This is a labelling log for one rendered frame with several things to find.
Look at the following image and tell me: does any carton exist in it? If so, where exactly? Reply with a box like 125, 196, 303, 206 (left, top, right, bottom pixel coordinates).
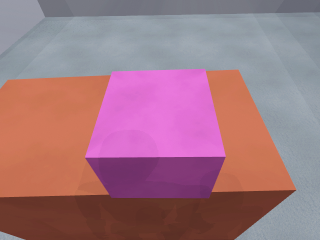
85, 69, 226, 199

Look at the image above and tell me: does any pedestal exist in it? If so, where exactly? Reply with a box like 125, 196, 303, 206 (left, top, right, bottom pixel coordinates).
0, 69, 296, 240

